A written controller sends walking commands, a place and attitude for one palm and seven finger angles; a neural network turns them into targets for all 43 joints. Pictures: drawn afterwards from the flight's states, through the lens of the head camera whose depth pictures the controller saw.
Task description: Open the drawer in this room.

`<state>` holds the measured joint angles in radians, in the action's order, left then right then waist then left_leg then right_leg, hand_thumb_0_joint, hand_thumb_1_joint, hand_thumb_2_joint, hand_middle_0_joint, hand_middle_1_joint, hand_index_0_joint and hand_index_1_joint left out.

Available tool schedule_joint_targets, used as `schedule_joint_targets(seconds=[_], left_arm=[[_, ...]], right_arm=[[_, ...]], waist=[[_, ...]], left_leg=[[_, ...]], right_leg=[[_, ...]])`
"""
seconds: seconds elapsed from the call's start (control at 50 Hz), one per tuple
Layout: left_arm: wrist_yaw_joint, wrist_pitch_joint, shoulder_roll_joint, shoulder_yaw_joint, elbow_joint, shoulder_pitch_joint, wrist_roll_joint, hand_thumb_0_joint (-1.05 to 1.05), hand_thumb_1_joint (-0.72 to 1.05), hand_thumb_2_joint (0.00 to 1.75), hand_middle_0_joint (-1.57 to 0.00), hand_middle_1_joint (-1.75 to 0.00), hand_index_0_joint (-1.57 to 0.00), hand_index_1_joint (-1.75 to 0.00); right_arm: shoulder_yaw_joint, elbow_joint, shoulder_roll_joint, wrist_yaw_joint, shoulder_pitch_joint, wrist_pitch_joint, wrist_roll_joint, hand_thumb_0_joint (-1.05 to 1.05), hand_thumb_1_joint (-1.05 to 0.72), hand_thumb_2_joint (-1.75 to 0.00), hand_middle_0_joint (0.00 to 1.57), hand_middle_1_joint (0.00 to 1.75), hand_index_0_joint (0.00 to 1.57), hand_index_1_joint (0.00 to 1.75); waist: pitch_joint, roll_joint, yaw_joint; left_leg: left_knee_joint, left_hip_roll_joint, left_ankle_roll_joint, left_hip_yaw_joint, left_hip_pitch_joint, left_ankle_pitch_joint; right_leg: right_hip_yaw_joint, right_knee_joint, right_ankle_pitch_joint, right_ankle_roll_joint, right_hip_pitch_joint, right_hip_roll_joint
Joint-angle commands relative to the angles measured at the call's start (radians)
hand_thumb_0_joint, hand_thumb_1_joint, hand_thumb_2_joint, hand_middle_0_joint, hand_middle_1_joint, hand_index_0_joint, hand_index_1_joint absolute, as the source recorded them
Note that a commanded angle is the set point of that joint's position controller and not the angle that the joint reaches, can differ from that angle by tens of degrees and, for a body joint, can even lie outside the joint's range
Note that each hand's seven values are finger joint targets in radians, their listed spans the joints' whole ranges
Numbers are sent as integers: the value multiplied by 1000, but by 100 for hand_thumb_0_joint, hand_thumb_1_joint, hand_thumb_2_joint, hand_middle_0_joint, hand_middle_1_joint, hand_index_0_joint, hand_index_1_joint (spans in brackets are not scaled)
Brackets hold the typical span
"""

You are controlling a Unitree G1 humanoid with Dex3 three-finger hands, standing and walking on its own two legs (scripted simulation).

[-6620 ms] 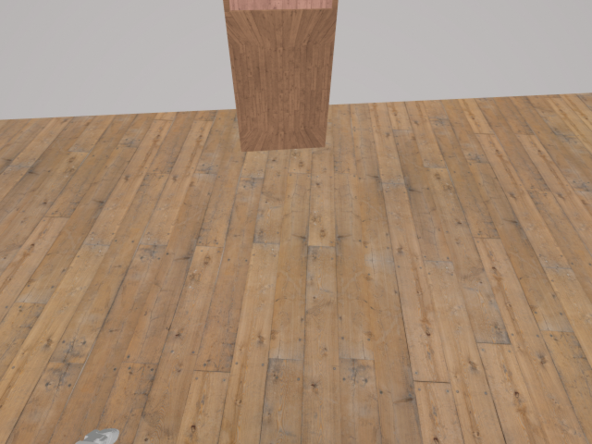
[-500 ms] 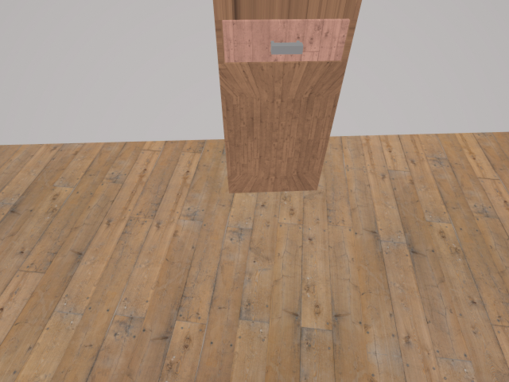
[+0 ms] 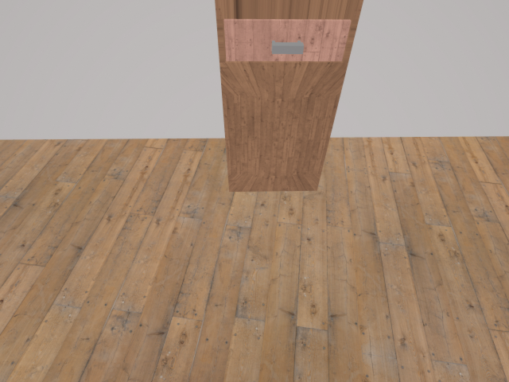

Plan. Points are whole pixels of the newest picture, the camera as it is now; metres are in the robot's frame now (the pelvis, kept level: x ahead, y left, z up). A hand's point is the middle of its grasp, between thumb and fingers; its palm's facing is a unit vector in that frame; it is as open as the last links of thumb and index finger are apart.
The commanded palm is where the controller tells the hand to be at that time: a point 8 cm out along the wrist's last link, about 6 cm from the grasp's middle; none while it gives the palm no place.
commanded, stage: walk to a spot facing it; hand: left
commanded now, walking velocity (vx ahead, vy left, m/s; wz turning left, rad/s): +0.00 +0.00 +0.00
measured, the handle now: (286, 45) +1.15 -0.04 +0.02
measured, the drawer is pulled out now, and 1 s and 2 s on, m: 0.00 0.00 0.00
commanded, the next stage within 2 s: turn to face it in 1.76 s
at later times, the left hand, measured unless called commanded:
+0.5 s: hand out of the picture +0.06 +0.22 -0.19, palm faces -0.12 -0.97 -0.21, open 7.3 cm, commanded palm none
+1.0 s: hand out of the picture +0.15 +0.13 -0.17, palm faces -0.44 -0.88 -0.20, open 7.3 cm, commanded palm none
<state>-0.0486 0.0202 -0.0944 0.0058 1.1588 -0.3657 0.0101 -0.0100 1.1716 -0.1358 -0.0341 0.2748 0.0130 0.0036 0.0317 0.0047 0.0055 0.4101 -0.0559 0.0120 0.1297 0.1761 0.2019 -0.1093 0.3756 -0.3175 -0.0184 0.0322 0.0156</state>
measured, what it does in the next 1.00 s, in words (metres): steps on the spot, turning right: right foot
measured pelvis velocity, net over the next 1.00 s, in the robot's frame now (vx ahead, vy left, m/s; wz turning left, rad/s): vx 0.03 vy -0.03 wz -0.51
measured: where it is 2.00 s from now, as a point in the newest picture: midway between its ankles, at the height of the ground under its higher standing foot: (334, 362)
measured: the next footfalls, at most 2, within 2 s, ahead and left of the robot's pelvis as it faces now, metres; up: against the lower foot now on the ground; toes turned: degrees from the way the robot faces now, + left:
right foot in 0.76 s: -0.01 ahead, -0.15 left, +0.00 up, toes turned -29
left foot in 1.14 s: +0.23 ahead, +0.02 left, +0.00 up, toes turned -27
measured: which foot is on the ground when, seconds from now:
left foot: down 0.00-0.76, up 0.78-1.00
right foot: down 0.00-0.38, up 0.40-0.74, down 0.76-1.00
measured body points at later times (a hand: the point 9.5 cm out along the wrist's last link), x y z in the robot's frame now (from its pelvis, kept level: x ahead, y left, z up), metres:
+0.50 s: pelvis -0.01 +0.03 -0.01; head +0.04 +0.04 +0.44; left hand +0.07 +0.27 -0.17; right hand +0.00 -0.22 -0.15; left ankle +0.01 +0.12 -0.74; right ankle -0.09 -0.09 -0.66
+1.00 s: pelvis +0.03 -0.03 +0.00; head +0.05 -0.04 +0.45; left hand +0.17 +0.17 -0.15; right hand -0.01 -0.31 -0.14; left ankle +0.13 +0.08 -0.69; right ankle -0.05 -0.13 -0.74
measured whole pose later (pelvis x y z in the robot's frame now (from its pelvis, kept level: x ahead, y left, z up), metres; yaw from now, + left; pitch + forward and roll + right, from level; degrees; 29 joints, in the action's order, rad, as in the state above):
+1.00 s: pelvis +0.03 -0.03 +0.00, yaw -29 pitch +0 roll +0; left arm 0.02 0.01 -0.18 -0.05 0.95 -0.30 0.03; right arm -0.07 0.91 -0.26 0.02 0.18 -0.02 0.02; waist 0.05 -0.01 0.01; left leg 0.94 -0.12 0.08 0.08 0.50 0.35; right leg 0.01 0.46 -0.28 0.00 0.18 0.01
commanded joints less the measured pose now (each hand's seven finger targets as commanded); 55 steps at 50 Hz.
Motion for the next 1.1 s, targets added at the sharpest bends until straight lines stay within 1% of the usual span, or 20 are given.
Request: schedule_joint_targets(seconds=[0.0, 0.16, 0.26, 0.3, 0.32, 0.34, 0.36, 0.38, 0.42, 0.48, 0.6, 0.66, 0.7, 0.72, 0.74, 0.76, 0.8, 0.86, 1.02, 1.08], left_arm=[[-6, 6, -105, -12, -10, -86, 0, 0, 90, 90, -20, -30, -20, -30], [6, -35, -174, -69, -68, -21, 9, 0, 90, 90, -20, -30, -20, -30], [5, -39, -207, -100, -106, 6, 18, 0, 90, 90, -20, -30, -20, -30], [9, -41, -224, -110, -135, 71, 14, 0, 90, 90, -20, -30, -20, -30], [14, -43, -209, -110, -154, 85, 6, 0, 90, 90, -20, -30, -20, -30], [21, -44, -173, -107, -178, 77, 0, 0, 90, 90, -20, -30, -20, -30], [22, -52, -159, -104, -196, 110, 4, 0, 90, 90, -20, -30, -20, -30], [25, -59, -179, -112, -206, 132, 12, 0, 90, 90, -20, -30, -20, -30], [40, -59, -164, -118, -219, 146, 16, 0, 90, 90, -20, -30, -20, -30], [57, -73, -154, -117, -245, 147, 15, 0, 90, 90, -20, -30, -20, -30], [70, -79, -160, -110, -328, 235, 17, 0, 90, 90, -20, -30, -20, -30], [78, -65, -168, -106, -348, 244, 20, 0, 90, 90, -20, -30, -20, -30], [80, -51, -189, -113, -322, 149, 22, 0, 90, 90, -20, -30, -20, -30], [75, -35, -251, -124, -291, 62, 25, 0, 90, 90, -20, -30, -20, -30], [60, -18, -390, -146, -271, -14, 28, 0, 90, 90, -20, -30, -20, -30], [43, -27, -424, -145, -264, -89, 6, 0, 90, 90, -20, -30, -20, -30], [35, -17, -384, -137, -291, 31, 7, 0, 90, 90, -20, -30, -20, -30], [40, 1, -325, -115, -312, 141, 16, 0, 90, 90, -20, -30, -20, -30], [55, 16, -335, -115, -254, 79, 15, 0, 90, 90, -20, -30, -20, -30], [58, 9, -300, -115, -254, 143, 9, 0, 90, 90, -20, -30, -20, -30]], right_arm=[[-10, -16, -78, -4, 63, 3, 4, 0, -90, -90, 20, 30, 20, 30], [-47, -87, -90, -9, -3, -33, 10, 0, -90, -90, 20, 30, 20, 30], [-60, -165, -94, -12, -76, -25, 4, 0, -90, -90, 20, 30, 20, 30], [-60, -160, -98, -16, -11, -14, -1, 0, -90, -90, 20, 30, 20, 30], [-64, -147, -128, -21, 38, -5, 2, 0, -90, -90, 20, 30, 20, 30], [-77, -142, -194, -22, 82, -1, 13, 0, -90, -90, 20, 30, 20, 30], [-86, -140, -225, -22, 97, -4, 13, 0, -90, -90, 20, 30, 20, 30], [-78, -155, -208, -25, 89, -1, 17, 0, -90, -90, 20, 30, 20, 30], [-75, -204, -191, -19, -10, 2, 23, 0, -90, -90, 20, 30, 20, 30], [-79, -232, -187, -11, -55, 5, 23, 0, -90, -90, 20, 30, 20, 30], [-102, -250, -232, 7, -51, -2, 27, 0, -90, -90, 20, 30, 20, 30], [-110, -256, -260, 21, -48, -8, 31, 0, -90, -90, 20, 30, 20, 30], [-107, -269, -262, 27, -78, -12, 30, 0, -90, -90, 20, 30, 20, 30], [-99, -279, -231, 33, -67, -14, 25, 0, -90, -90, 20, 30, 20, 30], [-70, -343, -149, 41, -109, -18, 16, 0, -90, -90, 20, 30, 20, 30], [-62, -409, -172, 40, -228, -28, 20, 0, -90, -90, 20, 30, 20, 30], [-68, -407, -188, 43, -254, -24, 17, 0, -90, -90, 20, 30, 20, 30], [-76, -354, -191, 53, -157, -15, 28, 0, -90, -90, 20, 30, 20, 30], [-62, -379, -163, 55, -180, 19, 13, 0, -90, -90, 20, 30, 20, 30], [-71, -311, -201, 34, 21, 41, 12, 0, -90, -90, 20, 30, 20, 30]], waist=[[79, 14, -7], [89, 112, -4], [58, 140, 16], [3, 116, -25], [-46, 20, -40], [-99, -188, -43], [-75, -350, -50], [-51, -232, -54], [-7, -116, -15], [-18, -137, -3], [-14, -175, -31], [-39, -186, -38], [-57, -116, 23], [-90, 46, 64], [-70, 423, 116], [-28, 337, 157], [22, 244, 96], [12, 157, 12], [20, 146, 25], [-36, 29, -74]], left_leg=[[-36, -80, -30, -87, -43, -174], [172, -70, 8, 14, 85, 10], [316, -47, 26, -29, 235, 232], [121, -52, 22, -51, 113, 97], [25, -100, 1, -83, -50, -166], [7, -270, -79, -243, -199, -467], [-67, -403, -161, -303, -161, -564], [-74, -419, -196, -300, -96, -495], [-72, -362, -184, -197, -61, -391], [-80, -317, -153, -72, -54, -311], [-76, -357, -142, 5, -49, -217], [-50, -365, -106, 26, -33, 13], [83, -335, -51, 76, 54, 171], [296, -262, 1, 141, 181, 225], [621, -110, 57, 153, 511, 501], [759, -83, 63, -7, 596, 499], [819, -109, 51, -103, 608, 317], [662, -96, 67, -68, 430, 174], [307, -27, 59, -44, 256, 130], [71, -9, 55, -26, -109, 42]], right_leg=[[99, -91, 259, -4, 142, 119], [257, -42, 328, -75, 190, 175], [374, 21, 648, -172, 96, 244], [331, 123, 687, -128, 118, 200], [266, 200, 586, -71, 205, 119], [156, 360, 237, 1, 355, 2], [93, 610, -285, 33, 435, -38], [151, 779, -304, 35, 456, -14], [140, 860, -214, 45, 518, 20], [98, 818, -138, 68, 508, 39], [42, 514, -109, 74, 421, 73], [-12, 354, -123, 58, 336, 44], [-57, 186, -8, 39, 171, 6], [10, 71, -3, 10, -8, 48], [460, -91, -18, -105, -139, 320], [642, -154, 42, -193, -61, 426], [593, -174, -198, -195, 31, 357], [363, -138, -45, -138, 146, 240], [379, -118, 27, -145, 177, 208], [319, 57, -3, -83, 336, 115]])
